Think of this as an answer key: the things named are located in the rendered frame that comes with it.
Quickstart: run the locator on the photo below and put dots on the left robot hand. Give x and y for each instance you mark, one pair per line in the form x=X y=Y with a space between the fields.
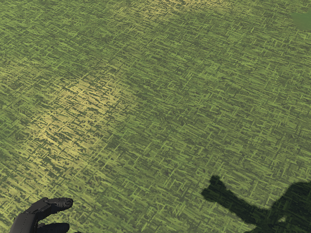
x=27 y=222

